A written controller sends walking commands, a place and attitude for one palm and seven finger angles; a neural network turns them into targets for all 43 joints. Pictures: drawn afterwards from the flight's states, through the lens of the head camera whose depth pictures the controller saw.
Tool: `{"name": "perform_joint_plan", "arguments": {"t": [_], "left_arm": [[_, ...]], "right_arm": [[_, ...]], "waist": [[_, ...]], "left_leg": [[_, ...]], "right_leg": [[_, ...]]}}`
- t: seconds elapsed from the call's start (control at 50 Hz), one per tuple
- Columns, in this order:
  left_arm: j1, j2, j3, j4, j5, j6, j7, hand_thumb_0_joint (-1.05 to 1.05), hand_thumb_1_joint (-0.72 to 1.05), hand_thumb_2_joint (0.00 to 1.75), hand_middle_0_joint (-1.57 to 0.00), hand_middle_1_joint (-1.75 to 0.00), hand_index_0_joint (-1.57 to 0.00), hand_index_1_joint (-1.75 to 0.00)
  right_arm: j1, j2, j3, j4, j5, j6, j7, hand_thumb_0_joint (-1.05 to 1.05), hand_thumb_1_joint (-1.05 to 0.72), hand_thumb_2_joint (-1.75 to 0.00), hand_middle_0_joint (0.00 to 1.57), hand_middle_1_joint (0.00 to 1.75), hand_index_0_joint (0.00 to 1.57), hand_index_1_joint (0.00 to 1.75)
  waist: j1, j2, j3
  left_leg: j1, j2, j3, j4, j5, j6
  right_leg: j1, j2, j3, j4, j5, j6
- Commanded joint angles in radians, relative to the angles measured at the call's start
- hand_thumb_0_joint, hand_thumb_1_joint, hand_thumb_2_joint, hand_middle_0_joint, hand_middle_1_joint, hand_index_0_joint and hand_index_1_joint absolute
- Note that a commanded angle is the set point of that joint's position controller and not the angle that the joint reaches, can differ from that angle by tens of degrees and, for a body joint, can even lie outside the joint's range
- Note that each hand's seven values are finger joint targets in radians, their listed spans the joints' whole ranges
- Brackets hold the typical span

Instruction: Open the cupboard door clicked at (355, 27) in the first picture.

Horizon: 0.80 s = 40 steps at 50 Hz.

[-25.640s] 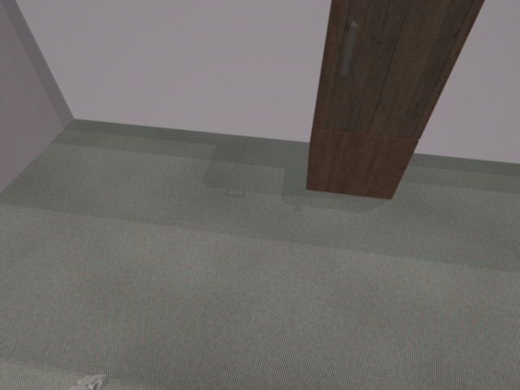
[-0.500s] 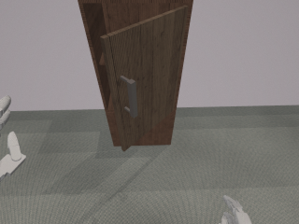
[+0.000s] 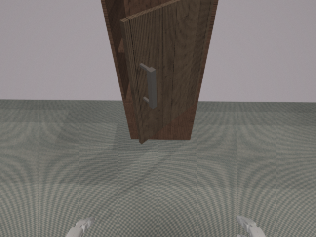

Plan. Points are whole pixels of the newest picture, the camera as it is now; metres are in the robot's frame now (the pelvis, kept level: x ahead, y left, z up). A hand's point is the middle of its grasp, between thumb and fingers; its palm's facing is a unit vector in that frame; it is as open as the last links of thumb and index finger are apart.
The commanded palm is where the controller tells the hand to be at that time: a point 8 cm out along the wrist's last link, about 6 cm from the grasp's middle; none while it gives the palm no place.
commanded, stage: let the arm hang, fingers relaxed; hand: left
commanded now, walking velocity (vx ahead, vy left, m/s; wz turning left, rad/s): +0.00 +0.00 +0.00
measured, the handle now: (148, 86) +0.59 +0.05 +0.03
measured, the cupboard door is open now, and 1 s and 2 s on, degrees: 45 45 45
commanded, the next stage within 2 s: look to check the result in 0.86 s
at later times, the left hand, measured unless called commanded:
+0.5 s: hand out of the picture -0.04 +0.19 -0.16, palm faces +0.08 -0.97 -0.21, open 7.4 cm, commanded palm none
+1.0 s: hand out of the picture -0.01 +0.17 -0.16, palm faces +0.08 -0.98 -0.17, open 7.4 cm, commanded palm none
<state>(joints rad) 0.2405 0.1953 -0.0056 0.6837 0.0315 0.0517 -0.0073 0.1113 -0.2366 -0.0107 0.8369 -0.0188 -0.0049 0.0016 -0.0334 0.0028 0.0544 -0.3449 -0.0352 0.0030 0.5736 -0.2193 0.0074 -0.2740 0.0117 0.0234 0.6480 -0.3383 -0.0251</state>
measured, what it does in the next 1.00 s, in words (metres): stands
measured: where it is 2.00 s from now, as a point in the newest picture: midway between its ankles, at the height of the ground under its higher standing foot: outside the picture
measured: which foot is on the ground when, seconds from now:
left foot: down 0.00-1.00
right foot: down 0.00-1.00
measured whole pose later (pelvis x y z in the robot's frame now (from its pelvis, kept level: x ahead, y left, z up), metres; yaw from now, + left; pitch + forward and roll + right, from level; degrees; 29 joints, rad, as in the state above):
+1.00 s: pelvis +0.02 +0.01 +0.02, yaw +2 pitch -1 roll +0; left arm 0.32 0.12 0.02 1.15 0.01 0.00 0.03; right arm 0.29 -0.13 0.00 1.13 -0.02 0.01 -0.04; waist 0.00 0.01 0.03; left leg -0.25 -0.03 -0.02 0.43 -0.16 0.02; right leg -0.14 0.01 -0.01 0.43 -0.28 -0.01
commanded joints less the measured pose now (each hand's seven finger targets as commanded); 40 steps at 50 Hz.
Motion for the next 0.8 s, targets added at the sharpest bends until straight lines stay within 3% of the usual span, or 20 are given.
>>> {"name": "perform_joint_plan", "arguments": {"t": [0.0,0.04,0.06,0.1,0.12,0.14,0.18,0.24,0.44,0.78], "left_arm": [[-0.062,0.178,0.043,0.033,-0.010,-0.051,0.027,0.00,0.90,0.90,-0.20,-0.30,-0.20,-0.30],[-0.022,0.158,0.036,0.121,-0.018,-0.055,0.029,0.00,0.90,0.90,-0.20,-0.30,-0.20,-0.30],[0.009,0.116,0.049,0.150,-0.017,-0.056,0.032,0.00,0.90,0.90,-0.20,-0.30,-0.20,-0.30],[0.038,0.122,0.042,0.214,-0.022,-0.049,0.033,0.00,0.90,0.90,-0.20,-0.30,-0.20,-0.30],[0.049,0.121,0.043,0.243,-0.022,-0.047,0.032,0.00,0.90,0.90,-0.20,-0.30,-0.20,-0.30],[0.059,0.118,0.045,0.268,-0.022,-0.046,0.031,0.00,0.90,0.90,-0.20,-0.30,-0.20,-0.30],[0.069,0.108,0.040,0.309,-0.023,-0.048,0.030,0.00,0.90,0.90,-0.20,-0.30,-0.20,-0.30],[0.085,0.094,0.039,0.357,-0.024,-0.049,0.031,0.00,0.90,0.90,-0.20,-0.30,-0.20,-0.30],[0.151,0.051,0.034,0.441,-0.024,-0.051,0.041,0.00,0.90,0.90,-0.20,-0.30,-0.20,-0.30],[0.157,0.010,0.033,0.452,-0.022,-0.060,0.047,0.00,0.90,0.90,-0.20,-0.30,-0.20,-0.30]], "right_arm": [[0.045,-0.070,-0.017,0.020,-0.010,0.021,-0.012,0.00,-0.90,-0.90,0.20,0.30,0.20,0.30],[0.076,-0.054,-0.009,0.062,-0.005,0.020,-0.017,0.00,-0.90,-0.90,0.20,0.30,0.20,0.30],[0.090,-0.043,-0.012,0.080,-0.011,0.017,-0.022,0.00,-0.90,-0.90,0.20,0.30,0.20,0.30],[0.099,-0.051,-0.009,0.114,-0.010,0.024,-0.024,0.00,-0.90,-0.90,0.20,0.30,0.20,0.30],[0.107,-0.049,-0.009,0.130,-0.011,0.027,-0.026,0.00,-0.90,-0.90,0.20,0.30,0.20,0.30],[0.121,-0.048,-0.012,0.141,-0.008,0.028,-0.029,0.00,-0.90,-0.90,0.20,0.30,0.20,0.30],[0.165,-0.043,-0.012,0.171,-0.008,0.026,-0.031,0.00,-0.90,-0.90,0.20,0.30,0.20,0.30],[0.212,-0.039,-0.014,0.206,-0.006,0.024,-0.034,0.00,-0.90,-0.90,0.20,0.30,0.20,0.30],[0.258,0.003,-0.005,0.267,-0.002,0.013,-0.040,0.00,-0.90,-0.90,0.20,0.30,0.20,0.30],[0.251,0.029,-0.003,0.278,-0.004,0.003,-0.045,0.00,-0.90,-0.90,0.20,0.30,0.20,0.30]], "waist": [[-0.004,-0.081,-0.026],[-0.005,0.042,-0.023],[0.003,0.106,-0.038],[0.018,0.181,-0.006],[0.023,0.178,0.013],[0.029,0.129,0.030],[0.024,0.051,0.022],[0.023,-0.018,0.015],[0.035,0.007,0.042],[0.027,0.014,0.056]], "left_leg": [[0.158,0.033,-0.028,0.014,-0.035,0.002],[0.193,0.060,-0.061,-0.052,0.064,0.008],[0.179,0.082,-0.087,-0.088,0.067,0.015],[0.093,0.099,-0.125,-0.161,-0.065,0.022],[0.063,0.096,-0.132,-0.183,-0.113,0.022],[0.057,0.099,-0.132,-0.186,-0.111,0.024],[0.067,0.099,-0.130,-0.190,-0.101,0.027],[0.096,0.101,-0.123,-0.192,-0.085,0.028],[0.069,0.112,-0.138,-0.247,-0.068,0.038],[0.100,0.106,-0.126,-0.242,0.007,0.035]], "right_leg": [[-0.150,-0.185,0.205,-0.375,-0.079,-0.082],[-0.125,-0.138,0.152,-0.346,-0.007,-0.055],[-0.080,-0.120,0.124,-0.331,0.013,-0.046],[-0.023,-0.090,0.101,-0.336,-0.067,-0.037],[-0.009,-0.083,0.100,-0.339,-0.082,-0.038],[-0.002,-0.081,0.094,-0.350,-0.078,-0.038],[0.005,-0.088,0.093,-0.360,-0.087,-0.040],[-0.004,-0.088,0.078,-0.365,-0.104,-0.039],[0.031,-0.080,0.046,-0.316,-0.007,-0.026],[0.029,-0.088,0.042,-0.314,0.070,-0.017]]}}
